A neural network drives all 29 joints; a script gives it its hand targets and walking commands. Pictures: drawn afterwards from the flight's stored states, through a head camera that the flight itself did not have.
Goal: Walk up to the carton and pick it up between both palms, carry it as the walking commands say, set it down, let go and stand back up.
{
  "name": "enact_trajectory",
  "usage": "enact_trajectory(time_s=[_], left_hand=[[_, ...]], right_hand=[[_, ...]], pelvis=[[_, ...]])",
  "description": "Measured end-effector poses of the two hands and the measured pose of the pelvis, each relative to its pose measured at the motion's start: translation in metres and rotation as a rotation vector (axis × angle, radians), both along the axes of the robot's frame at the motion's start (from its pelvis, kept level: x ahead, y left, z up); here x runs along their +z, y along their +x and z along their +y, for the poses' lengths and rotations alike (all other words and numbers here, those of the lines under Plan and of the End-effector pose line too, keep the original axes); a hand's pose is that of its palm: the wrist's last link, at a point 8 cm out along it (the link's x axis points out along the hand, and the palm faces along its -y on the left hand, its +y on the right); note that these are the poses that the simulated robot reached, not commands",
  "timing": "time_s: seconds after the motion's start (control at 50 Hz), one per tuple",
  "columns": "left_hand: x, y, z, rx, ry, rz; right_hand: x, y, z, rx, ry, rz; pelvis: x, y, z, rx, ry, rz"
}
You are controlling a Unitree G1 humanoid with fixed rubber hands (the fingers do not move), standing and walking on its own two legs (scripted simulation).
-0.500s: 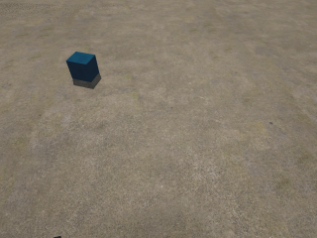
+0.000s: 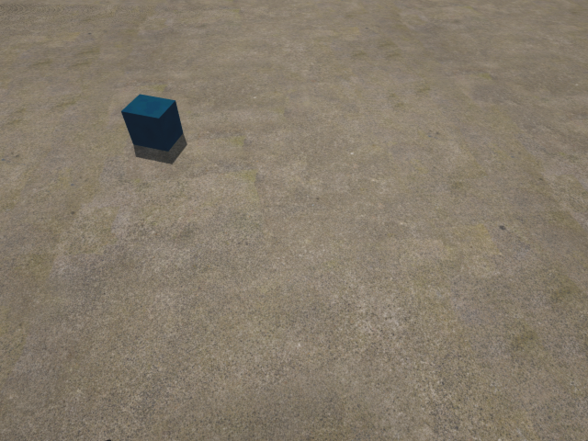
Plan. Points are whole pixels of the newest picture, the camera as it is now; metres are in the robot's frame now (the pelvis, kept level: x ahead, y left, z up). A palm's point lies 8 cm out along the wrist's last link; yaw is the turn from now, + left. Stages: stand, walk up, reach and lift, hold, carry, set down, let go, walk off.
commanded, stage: stand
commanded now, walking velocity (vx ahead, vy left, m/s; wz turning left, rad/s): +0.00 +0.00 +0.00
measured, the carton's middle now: (154, 122) +1.77 +0.78 -0.68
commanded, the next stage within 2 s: walk up in 0.12 s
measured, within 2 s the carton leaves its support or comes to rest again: neither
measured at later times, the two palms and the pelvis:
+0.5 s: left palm out of the picture +0.04 +0.27 -0.15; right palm out of the picture +0.07 -0.28 -0.14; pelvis +0.02 +0.00 -0.01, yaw +5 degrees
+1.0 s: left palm out of the picture +0.14 +0.34 -0.14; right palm out of the picture +0.11 -0.15 -0.13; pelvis +0.11 +0.09 +0.00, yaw +18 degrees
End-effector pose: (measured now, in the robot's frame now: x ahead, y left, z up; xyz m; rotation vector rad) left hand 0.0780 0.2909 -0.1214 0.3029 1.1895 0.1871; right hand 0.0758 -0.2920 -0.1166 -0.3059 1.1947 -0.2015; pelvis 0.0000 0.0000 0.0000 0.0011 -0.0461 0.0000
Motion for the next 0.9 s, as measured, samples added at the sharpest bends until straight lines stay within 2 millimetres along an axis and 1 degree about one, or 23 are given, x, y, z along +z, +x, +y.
enact_trajectory(time_s=[0.32, 0.36, 0.4, 0.44, 0.5, 0.54, 0.6, 0.64, 0.68, 0.72, 0.76, 0.82, 0.9], left_hand=[[0.001, 0.005, 0.000, 0.004, 0.002, -0.003], [-0.003, 0.005, -0.002, 0.017, -0.005, -0.004], [-0.009, 0.002, -0.006, 0.029, -0.003, -0.008], [-0.016, -0.007, -0.013, 0.058, -0.014, -0.003], [-0.026, -0.035, -0.024, 0.122, -0.059, 0.045], [-0.033, -0.058, -0.030, 0.166, -0.093, 0.103], [-0.044, -0.088, -0.035, 0.219, -0.150, 0.197], [-0.053, -0.102, -0.034, 0.250, -0.188, 0.250], [-0.063, -0.109, -0.029, 0.267, -0.216, 0.292], [-0.065, -0.103, -0.021, 0.281, -0.227, 0.301], [-0.061, -0.086, -0.010, 0.283, -0.223, 0.267], [-0.053, -0.050, 0.009, 0.276, -0.208, 0.176], [-0.039, 0.000, 0.032, 0.270, -0.187, 0.063]], right_hand=[[0.000, 0.004, -0.002, 0.000, -0.003, -0.003], [-0.003, 0.000, -0.003, -0.001, -0.011, 0.012], [-0.011, -0.005, -0.002, -0.001, -0.001, 0.039], [-0.019, -0.008, 0.001, 0.005, 0.010, 0.077], [-0.023, -0.003, 0.015, 0.026, 0.019, 0.124], [-0.023, 0.006, 0.030, 0.046, 0.033, 0.134], [-0.023, 0.025, 0.057, 0.084, 0.054, 0.137], [-0.024, 0.038, 0.076, 0.108, 0.054, 0.130], [-0.026, 0.049, 0.093, 0.116, 0.046, 0.112], [-0.025, 0.053, 0.106, 0.118, 0.040, 0.103], [-0.023, 0.051, 0.117, 0.121, 0.037, 0.121], [-0.017, 0.044, 0.129, 0.117, 0.041, 0.168], [-0.012, 0.036, 0.139, 0.116, 0.051, 0.226]], pelvis=[[0.000, 0.003, -0.002, 0.000, 0.001, 0.003], [-0.004, 0.003, -0.003, 0.011, -0.002, 0.017], [-0.009, 0.005, -0.005, 0.029, -0.003, 0.022], [-0.014, 0.009, -0.005, 0.053, -0.016, 0.024], [-0.014, 0.018, 0.001, 0.086, -0.031, 0.016], [-0.013, 0.024, 0.007, 0.106, -0.033, 0.007], [-0.015, 0.036, 0.019, 0.139, -0.038, 0.001], [-0.019, 0.044, 0.029, 0.159, -0.045, 0.001], [-0.024, 0.052, 0.041, 0.164, -0.029, 0.000], [-0.023, 0.058, 0.050, 0.166, -0.024, 0.001], [-0.019, 0.063, 0.058, 0.180, -0.032, 0.001], [-0.011, 0.071, 0.068, 0.215, -0.040, -0.002], [-0.003, 0.083, 0.078, 0.260, -0.050, 0.000]])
